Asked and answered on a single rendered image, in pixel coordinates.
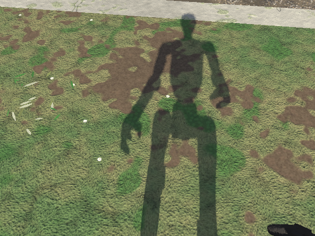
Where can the right robot hand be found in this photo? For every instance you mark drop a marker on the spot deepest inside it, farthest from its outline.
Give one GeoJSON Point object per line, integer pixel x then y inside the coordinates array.
{"type": "Point", "coordinates": [289, 230]}

